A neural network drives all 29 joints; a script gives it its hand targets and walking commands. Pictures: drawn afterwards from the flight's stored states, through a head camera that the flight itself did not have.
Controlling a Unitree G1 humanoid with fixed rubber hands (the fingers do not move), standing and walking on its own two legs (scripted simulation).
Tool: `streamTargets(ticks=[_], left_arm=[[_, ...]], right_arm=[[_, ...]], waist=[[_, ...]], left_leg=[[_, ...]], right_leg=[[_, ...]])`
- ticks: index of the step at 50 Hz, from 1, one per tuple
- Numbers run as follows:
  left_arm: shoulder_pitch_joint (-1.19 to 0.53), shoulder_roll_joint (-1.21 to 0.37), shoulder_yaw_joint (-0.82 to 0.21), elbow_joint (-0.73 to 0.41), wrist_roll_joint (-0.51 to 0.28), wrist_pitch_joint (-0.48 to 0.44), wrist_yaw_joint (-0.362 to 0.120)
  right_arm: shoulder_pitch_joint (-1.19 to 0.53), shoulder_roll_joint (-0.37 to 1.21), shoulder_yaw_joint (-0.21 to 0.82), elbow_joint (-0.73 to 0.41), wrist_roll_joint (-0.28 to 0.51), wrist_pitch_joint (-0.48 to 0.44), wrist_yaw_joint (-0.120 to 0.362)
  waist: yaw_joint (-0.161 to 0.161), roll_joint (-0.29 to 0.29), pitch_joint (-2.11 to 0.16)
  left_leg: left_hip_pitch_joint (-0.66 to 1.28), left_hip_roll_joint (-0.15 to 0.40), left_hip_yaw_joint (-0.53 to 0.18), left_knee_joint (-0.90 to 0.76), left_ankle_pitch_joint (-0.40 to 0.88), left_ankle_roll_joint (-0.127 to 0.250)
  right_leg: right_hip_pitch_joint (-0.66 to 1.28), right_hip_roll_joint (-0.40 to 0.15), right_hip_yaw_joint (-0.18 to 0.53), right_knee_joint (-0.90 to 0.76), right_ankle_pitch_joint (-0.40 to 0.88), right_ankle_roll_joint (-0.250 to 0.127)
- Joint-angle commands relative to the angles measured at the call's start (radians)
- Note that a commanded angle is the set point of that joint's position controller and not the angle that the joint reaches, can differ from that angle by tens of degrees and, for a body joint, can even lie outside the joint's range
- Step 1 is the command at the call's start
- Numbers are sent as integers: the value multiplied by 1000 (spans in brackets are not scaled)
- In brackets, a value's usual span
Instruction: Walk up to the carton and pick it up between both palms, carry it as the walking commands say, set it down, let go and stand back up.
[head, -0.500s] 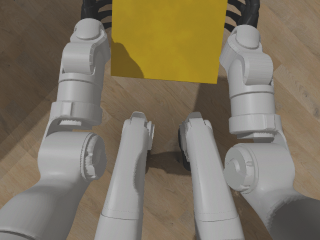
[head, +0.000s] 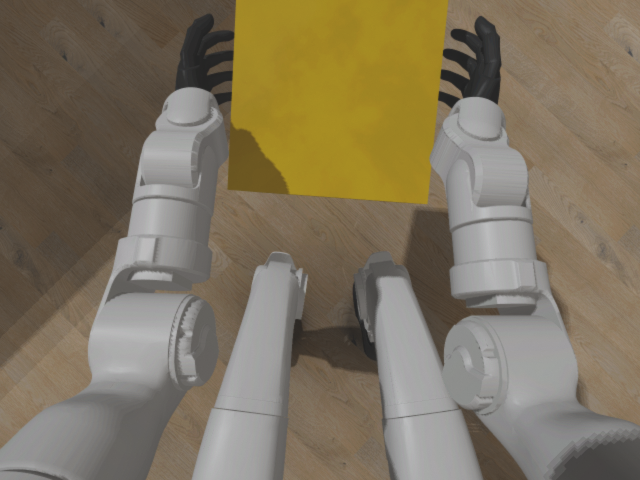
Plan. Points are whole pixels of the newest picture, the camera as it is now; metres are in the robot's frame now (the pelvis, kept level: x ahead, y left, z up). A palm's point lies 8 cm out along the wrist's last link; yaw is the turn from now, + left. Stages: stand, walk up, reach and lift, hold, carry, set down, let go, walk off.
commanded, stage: reach and lift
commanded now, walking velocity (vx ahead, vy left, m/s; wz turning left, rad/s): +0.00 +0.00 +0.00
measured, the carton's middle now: (336, 85) +0.53 +0.00 -0.12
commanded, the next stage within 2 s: none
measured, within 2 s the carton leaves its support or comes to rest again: neither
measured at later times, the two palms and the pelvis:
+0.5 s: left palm (171, 79) +0.47 +0.15 +0.03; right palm (516, 95) +0.45 -0.14 +0.03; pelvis +0.01 +0.00 +0.06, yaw +0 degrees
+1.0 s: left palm (70, 40) +0.44 +0.17 +0.13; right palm (584, 27) +0.45 -0.12 +0.14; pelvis +0.10 +0.00 +0.13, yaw +0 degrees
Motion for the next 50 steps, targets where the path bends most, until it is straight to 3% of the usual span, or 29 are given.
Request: streamTargets(ticks=[1, 2, 4, 5, 8, 9, 12, 15, 16, 19, 20, 21, 22, 23, 26, 27, 30, 31, 33, 34, 35, 37, 41, 42, 43, 44, 48, 49, 50], left_arm=[[-845, -1211, -635, -303, -228, -84, -350], [-851, -1200, -644, -324, -226, -92, -351], [-774, -1210, -644, -315, -221, -89, -360], [-767, -1211, -649, -344, -220, -86, -362], [-809, -1205, -648, -299, -215, -85, -367], [-705, -1239, -614, -225, -193, -85, -368], [-763, -1259, -695, -394, -244, -99, -367], [-725, -1220, -577, -209, -187, -95, -387], [-734, -1207, -567, -192, -177, -94, -393], [-743, -1244, -638, -337, -208, -102, -383], [-777, -1258, -668, -391, -222, -104, -386], [-726, -1247, -632, -262, -190, -90, -390], [-721, -1208, -537, -138, -142, -89, -393], [-690, -1214, -524, -157, -137, -95, -398], [-563, -1286, -518, -115, -130, -86, -420], [-630, -1263, -484, -109, -110, -93, -426], [-574, -1295, -468, -182, -101, -112, -426], [-593, -1285, -482, -198, -105, -115, -429], [-450, -1257, -355, 8, -23, -109, -441], [-374, -1253, -317, 46, 20, -106, -437], [-342, -1244, -277, 78, 40, -109, -444], [-345, -1273, -321, -29, 6, -127, -451], [-235, -1290, -289, 90, 23, -112, -466], [-166, -1295, -283, 119, 42, -108, -468], [-157, -1323, -325, 83, 23, -110, -458], [-173, -1303, -328, 66, 21, -113, -457], [-135, -1325, -398, 32, -7, -113, -442], [-219, -1371, -480, -86, -70, -117, -440], [-203, -1337, -460, -61, -56, -112, -435]], right_arm=[[-765, 1052, 711, -74, 200, -30, 526], [-751, 1074, 715, -70, 191, -32, 531], [-753, 1108, 777, -129, 222, -29, 531], [-780, 1090, 800, -191, 233, -30, 531], [-706, 1051, 704, -55, 181, -31, 535], [-681, 1041, 698, -61, 175, -41, 538], [-701, 1095, 794, -193, 216, -44, 535], [-643, 1068, 670, 9, 126, -27, 538], [-661, 1083, 674, -30, 114, -34, 541], [-673, 1121, 768, -138, 188, -40, 551], [-709, 1118, 778, -178, 203, -44, 557], [-677, 1069, 712, -66, 156, -37, 562], [-704, 1071, 677, -6, 137, -35, 567], [-688, 1095, 681, -24, 122, -35, 573], [-563, 1114, 655, 28, 105, -31, 571], [-544, 1143, 628, 80, 79, -31, 572], [-579, 1203, 657, -16, 140, -58, 580], [-499, 1224, 635, 50, 123, -53, 579], [-360, 1177, 483, 244, 22, -56, 574], [-322, 1201, 477, 277, 7, -51, 581], [-254, 1207, 418, 319, -31, -50, 587], [-271, 1271, 493, 230, 17, -64, 594], [-192, 1172, 404, 269, -22, -77, 582], [-225, 1189, 446, 209, 1, -82, 584], [-148, 1172, 418, 256, -12, -79, 589], [-176, 1142, 425, 235, -1, -88, 585], [-88, 1140, 443, 215, -24, -78, 592], [-75, 1128, 493, 152, 10, -75, 589], [-94, 1168, 511, 148, 15, -64, 587]], waist=[[-10, 88, -2400], [-18, 56, -2406], [38, 33, -2466], [24, 35, -2489], [-25, 83, -2321], [-6, 92, -2253], [-14, 71, -2478], [-41, 28, -2160], [-19, 13, -2139], [20, 35, -2321], [4, 65, -2395], [-16, 80, -2227], [29, 56, -2015], [23, 14, -2041], [-2, 27, -2001], [-5, 33, -1912], [64, 21, -1923], [44, 17, -1886], [21, 12, -1473], [72, 6, -1344], [43, -24, -1255], [64, -40, -1431], [12, 28, -1261], [53, 21, -1261], [-5, 57, -1267], [-1, 102, -1240], [-29, 56, -1217], [-75, 92, -1281], [-36, 59, -1240]], left_leg=[[572, -17, 33, -237, 152, 17], [574, -13, 18, -248, 129, 18], [577, -21, 32, -259, 177, 36], [605, -21, 41, -248, 209, 37], [596, -8, 10, -300, 151, 18], [610, -5, 10, -333, 160, 20], [727, -17, 14, -342, 272, 19], [519, -6, 25, -380, 80, 27], [526, 3, 16, -396, 32, 32], [694, -3, 11, -408, 198, 23], [766, -9, 6, -411, 216, 23], [709, 7, -9, -443, 114, 19], [611, 13, -12, -474, -21, 43], [587, 8, 10, -484, -37, 45], [606, 10, 24, -497, 106, 31], [545, 10, 26, -492, 38, 30], [673, 2, 33, -496, 207, 44], [645, -2, 34, -503, 211, 39], [494, 15, 20, -548, 112, 46], [475, 17, 25, -567, 111, 56], [475, 24, 20, -589, 109, 64], [615, 23, 16, -602, 210, 64], [624, 42, -4, -659, 202, 57], [634, 30, 12, -663, 225, 65], [718, 48, -7, -696, 287, 50], [687, 41, -1, -704, 278, 44], [769, 52, -23, -772, 326, 33], [817, 42, -22, -766, 395, 18], [809, 43, -24, -763, 403, 34]], right_leg=[[566, 18, -40, -218, 159, -30], [564, 14, -45, -226, 144, -30], [673, 8, -24, -252, 176, -17], [699, 9, -9, -263, 196, -12], [594, 2, -22, -285, 160, -35], [586, -4, -25, -304, 164, -37], [778, 1, -18, -322, 286, -19], [683, -16, 0, -376, 91, -24], [686, -17, 15, -392, 47, -30], [806, -8, 7, -393, 204, -21], [803, -5, -15, -392, 226, -26], [696, -15, -19, -406, 127, -34], [601, -31, 8, -442, -39, -36], [677, -27, 9, -468, -49, -34], [782, -28, 12, -484, 128, -12], [745, -35, 40, -502, 32, -12], [775, -32, 32, -510, 180, 2], [798, -28, 40, -535, 190, 3], [651, -44, 49, -581, 101, -3], [616, -45, 50, -596, 92, -5], [606, -43, 45, -633, 86, -4], [740, -43, 63, -663, 157, -1], [709, -61, 67, -702, 181, -18], [736, -57, 55, -707, 210, -13], [729, -53, 34, -712, 288, -19], [754, -57, 41, -713, 291, -21], [817, -39, 14, -755, 334, -31], [897, -39, 20, -759, 419, -32], [885, -44, 27, -762, 408, -28]])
